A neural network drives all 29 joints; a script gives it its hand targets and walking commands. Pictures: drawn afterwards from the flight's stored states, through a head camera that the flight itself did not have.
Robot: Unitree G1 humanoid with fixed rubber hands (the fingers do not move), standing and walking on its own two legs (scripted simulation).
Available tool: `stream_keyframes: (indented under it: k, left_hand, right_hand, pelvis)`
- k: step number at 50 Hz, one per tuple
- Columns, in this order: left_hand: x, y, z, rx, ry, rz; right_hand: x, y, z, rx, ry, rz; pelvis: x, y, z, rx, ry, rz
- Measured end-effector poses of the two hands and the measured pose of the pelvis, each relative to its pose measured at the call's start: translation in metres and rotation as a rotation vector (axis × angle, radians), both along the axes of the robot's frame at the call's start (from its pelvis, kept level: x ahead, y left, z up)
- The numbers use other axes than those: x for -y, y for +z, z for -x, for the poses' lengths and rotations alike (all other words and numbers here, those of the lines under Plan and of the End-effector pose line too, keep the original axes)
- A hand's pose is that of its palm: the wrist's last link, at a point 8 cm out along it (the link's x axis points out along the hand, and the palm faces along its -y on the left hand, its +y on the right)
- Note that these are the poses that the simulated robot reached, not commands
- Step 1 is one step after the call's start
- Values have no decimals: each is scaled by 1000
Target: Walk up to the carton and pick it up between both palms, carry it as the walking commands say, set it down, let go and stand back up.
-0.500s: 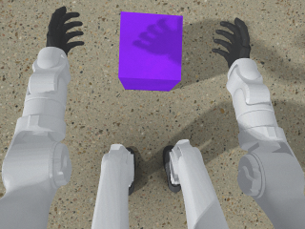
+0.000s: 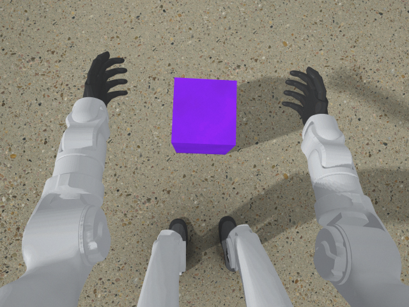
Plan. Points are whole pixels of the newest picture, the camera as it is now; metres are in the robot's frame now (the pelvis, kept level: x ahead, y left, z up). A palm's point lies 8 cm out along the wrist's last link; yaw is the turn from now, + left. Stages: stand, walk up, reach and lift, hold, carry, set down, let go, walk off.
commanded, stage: set down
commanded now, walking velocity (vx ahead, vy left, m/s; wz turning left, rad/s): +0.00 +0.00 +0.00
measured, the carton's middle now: (203, 120) +0.56 -0.03 -0.54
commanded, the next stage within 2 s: let go in 0.02 s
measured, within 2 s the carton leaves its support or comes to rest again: neither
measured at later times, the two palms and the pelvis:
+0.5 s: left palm (65, 176) +0.36 +0.20 -0.02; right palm (370, 170) +0.34 -0.24 -0.01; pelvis +0.05 -0.02 +0.08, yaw +1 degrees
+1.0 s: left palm (12, 287) +0.23 +0.23 +0.04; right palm out of the picture +0.24 -0.24 +0.04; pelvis +0.08 -0.01 +0.11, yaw +0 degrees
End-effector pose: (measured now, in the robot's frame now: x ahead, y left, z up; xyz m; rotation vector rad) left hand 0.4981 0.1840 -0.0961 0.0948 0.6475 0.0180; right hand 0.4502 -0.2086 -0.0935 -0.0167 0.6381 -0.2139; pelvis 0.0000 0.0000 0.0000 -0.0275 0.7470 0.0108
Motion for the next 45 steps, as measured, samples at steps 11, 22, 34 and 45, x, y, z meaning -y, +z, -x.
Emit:
stream_keyframes:
  k: [11,22,34,45]
  left_hand:
    - [-11,-3,45,-55,28,-95]
    - [-18,57,126,-98,38,-100]
    - [-21,111,196,-118,27,-94]
    - [-36,136,255,-143,41,-94]
  right_hand:
    - [1,-1,28,-77,103,55]
    - [29,62,98,-146,181,85]
    - [40,114,172,-162,148,72]
    - [39,135,214,-175,178,84]
  pelvis:
    - [2,20,-15,15,-3,-13]
    - [13,64,-42,231,0,-28]
    - [20,100,-72,513,-7,-32]
    - [15,112,-81,717,-6,-31]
